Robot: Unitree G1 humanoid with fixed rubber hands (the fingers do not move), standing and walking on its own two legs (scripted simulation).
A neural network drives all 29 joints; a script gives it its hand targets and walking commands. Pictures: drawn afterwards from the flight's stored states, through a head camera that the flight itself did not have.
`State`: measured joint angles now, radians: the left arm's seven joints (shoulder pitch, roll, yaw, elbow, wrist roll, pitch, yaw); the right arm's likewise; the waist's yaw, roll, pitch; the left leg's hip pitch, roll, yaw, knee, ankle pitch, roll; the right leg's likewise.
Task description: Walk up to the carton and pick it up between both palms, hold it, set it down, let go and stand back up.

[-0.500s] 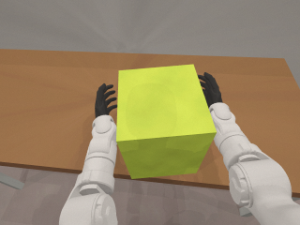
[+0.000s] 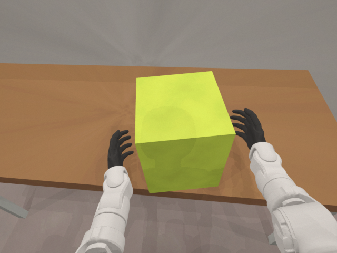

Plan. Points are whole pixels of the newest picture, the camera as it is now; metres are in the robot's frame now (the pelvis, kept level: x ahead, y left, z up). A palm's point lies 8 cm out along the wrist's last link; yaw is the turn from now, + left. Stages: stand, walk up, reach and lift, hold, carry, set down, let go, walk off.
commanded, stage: set down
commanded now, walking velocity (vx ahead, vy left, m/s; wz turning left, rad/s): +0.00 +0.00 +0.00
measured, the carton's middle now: (179, 135) +0.43 +0.05 +0.02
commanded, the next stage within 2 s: none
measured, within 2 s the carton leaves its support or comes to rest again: neither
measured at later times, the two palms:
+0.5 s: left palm (113, 180) +0.27 +0.19 +0.03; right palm (273, 170) +0.35 -0.18 +0.03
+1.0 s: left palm (107, 203) +0.22 +0.19 +0.02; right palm (293, 210) +0.27 -0.21 +0.01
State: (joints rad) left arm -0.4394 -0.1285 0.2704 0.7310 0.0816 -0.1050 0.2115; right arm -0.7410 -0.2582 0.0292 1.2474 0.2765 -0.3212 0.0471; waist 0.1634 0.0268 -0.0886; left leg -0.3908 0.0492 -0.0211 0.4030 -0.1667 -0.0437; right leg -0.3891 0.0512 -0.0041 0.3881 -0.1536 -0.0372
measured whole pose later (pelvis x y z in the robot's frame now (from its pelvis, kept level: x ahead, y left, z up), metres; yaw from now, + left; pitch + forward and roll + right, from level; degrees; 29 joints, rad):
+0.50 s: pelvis -0.03 +0.00 +0.00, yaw +0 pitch +7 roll +0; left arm -0.29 -0.11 0.21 0.58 0.05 -0.07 0.24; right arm -0.51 -0.29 0.04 1.01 0.30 -0.24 0.12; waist 0.11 0.03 -0.09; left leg -0.39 0.05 -0.02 0.40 -0.13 -0.04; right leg -0.39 0.05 0.00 0.39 -0.12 -0.04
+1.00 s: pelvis -0.03 +0.00 +0.00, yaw +0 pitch +6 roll +0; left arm 0.03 -0.11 0.12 0.22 0.03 0.01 0.24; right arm -0.12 -0.32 0.04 0.60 0.34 -0.26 0.18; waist 0.05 0.02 -0.09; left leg -0.39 0.05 -0.02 0.40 -0.13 -0.04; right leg -0.38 0.05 0.00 0.39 -0.12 -0.04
